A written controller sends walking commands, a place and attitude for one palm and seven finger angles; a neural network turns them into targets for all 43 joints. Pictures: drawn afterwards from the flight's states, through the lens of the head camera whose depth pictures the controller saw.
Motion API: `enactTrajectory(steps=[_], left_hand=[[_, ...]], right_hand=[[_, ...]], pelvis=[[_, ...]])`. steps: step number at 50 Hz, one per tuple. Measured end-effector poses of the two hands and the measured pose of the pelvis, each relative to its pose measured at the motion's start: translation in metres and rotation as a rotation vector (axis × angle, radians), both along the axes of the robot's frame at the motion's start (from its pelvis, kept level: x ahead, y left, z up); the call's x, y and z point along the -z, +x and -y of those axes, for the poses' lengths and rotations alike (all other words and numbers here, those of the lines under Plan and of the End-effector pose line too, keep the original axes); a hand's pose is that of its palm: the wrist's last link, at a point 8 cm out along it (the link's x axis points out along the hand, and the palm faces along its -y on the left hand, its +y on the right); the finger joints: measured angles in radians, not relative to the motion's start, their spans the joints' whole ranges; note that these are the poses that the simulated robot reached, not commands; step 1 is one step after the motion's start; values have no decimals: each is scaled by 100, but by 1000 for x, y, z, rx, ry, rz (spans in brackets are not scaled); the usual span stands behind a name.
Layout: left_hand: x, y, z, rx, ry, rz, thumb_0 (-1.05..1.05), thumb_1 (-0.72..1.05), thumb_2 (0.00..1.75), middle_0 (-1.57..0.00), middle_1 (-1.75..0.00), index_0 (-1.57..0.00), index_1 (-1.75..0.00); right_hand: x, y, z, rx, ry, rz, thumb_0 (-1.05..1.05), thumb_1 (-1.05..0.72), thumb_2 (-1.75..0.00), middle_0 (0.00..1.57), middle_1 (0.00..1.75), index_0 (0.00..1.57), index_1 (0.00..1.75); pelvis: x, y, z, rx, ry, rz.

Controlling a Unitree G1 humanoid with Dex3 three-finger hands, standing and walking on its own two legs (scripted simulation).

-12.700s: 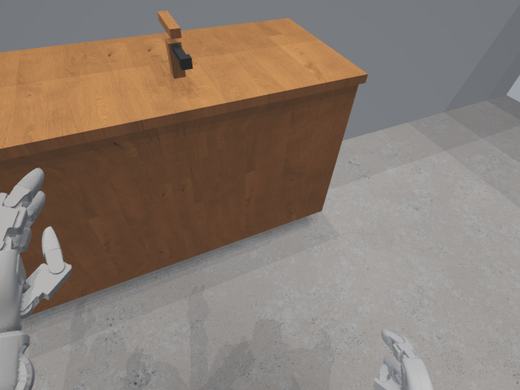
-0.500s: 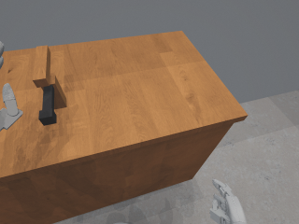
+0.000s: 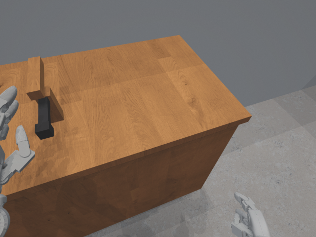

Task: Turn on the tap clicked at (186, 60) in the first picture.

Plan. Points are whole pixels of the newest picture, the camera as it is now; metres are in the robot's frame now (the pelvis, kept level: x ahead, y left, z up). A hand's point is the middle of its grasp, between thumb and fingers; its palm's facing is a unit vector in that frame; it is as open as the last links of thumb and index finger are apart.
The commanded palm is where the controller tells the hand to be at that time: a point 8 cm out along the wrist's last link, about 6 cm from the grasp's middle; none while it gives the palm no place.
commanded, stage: come to a stop and stand still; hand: left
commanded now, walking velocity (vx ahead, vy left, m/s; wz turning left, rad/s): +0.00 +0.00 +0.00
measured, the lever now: (44, 130) +0.31 +0.28 +0.12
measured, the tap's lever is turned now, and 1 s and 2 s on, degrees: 0 0 0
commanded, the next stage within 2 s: look again from close up in 0.60 s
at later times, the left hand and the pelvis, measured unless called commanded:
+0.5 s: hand (15, 159) +0.21 +0.27 +0.16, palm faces +0.36 -0.84 -0.41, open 7.4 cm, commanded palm +0.15 +0.31 +0.18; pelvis -0.01 +0.03 +0.00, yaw +0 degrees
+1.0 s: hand (24, 160) +0.22 +0.26 +0.16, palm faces +0.37 -0.85 -0.38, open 7.4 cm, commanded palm +0.16 +0.30 +0.18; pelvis +0.00 +0.01 +0.01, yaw +0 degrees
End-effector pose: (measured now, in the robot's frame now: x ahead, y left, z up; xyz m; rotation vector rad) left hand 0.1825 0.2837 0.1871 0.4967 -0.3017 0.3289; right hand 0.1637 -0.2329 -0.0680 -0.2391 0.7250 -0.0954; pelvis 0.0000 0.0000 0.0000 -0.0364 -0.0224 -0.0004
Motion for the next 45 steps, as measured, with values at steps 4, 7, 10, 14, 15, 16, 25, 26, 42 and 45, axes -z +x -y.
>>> enactTrajectory(steps=[4,7,10,14,15,16,25,26,42,45], left_hand=[[6,-8,-3,13,-8,-33,2,89,90,-21,-30,-21,-30],[16,-12,-14,-13,-22,-74,2,89,90,-21,-30,-22,-30],[22,-14,-24,-42,-43,-94,2,89,90,-21,-30,-22,-30],[21,-15,-29,-54,-61,-77,2,89,90,-21,-30,-21,-30],[20,-15,-29,-50,-64,-68,2,89,90,-21,-30,-21,-30],[18,-15,-29,-46,-63,-61,2,89,90,-21,-30,-21,-30],[10,-8,-31,-11,-33,-60,2,89,90,-21,-30,-21,-30],[10,-7,-31,-12,-28,-66,2,89,90,-21,-30,-21,-30],[13,-11,-25,-26,-57,-76,2,89,90,-21,-30,-21,-30],[13,-10,-22,-27,-66,-74,2,89,90,-21,-30,-21,-30]], right_hand=[[-3,1,-13,1,20,26,1,-90,-90,20,30,20,30],[-2,-1,-21,-4,23,21,1,-90,-90,20,30,20,30],[-1,-5,-29,-14,19,4,1,-90,-90,20,30,20,30],[0,-8,-37,-34,10,-14,1,-90,-90,20,30,20,30],[0,-8,-39,-38,8,-15,1,-90,-90,20,30,20,30],[-1,-8,-41,-41,7,-15,1,-90,-90,20,30,20,30],[-3,-2,-48,-34,16,4,1,-90,-90,20,30,20,30],[-4,-1,-48,-31,18,4,1,-90,-90,20,30,20,30],[-7,7,-36,-29,8,15,1,-90,-90,20,30,20,30],[-7,8,-34,-27,11,20,1,-90,-90,20,30,20,30]], pelvis=[[-1,-4,-5,0,-7,-2],[-1,-6,-9,0,-12,-4],[-2,-8,-13,-4,-12,-6],[-2,-9,-19,-6,-10,-7],[-3,-10,-20,-6,-10,-7],[-3,-10,-21,-6,-9,-7],[-5,-8,-28,-3,-7,-16],[-5,-7,-29,-3,-7,-17],[-5,-3,-21,-6,-2,-9],[-6,-2,-19,-6,-2,-9]])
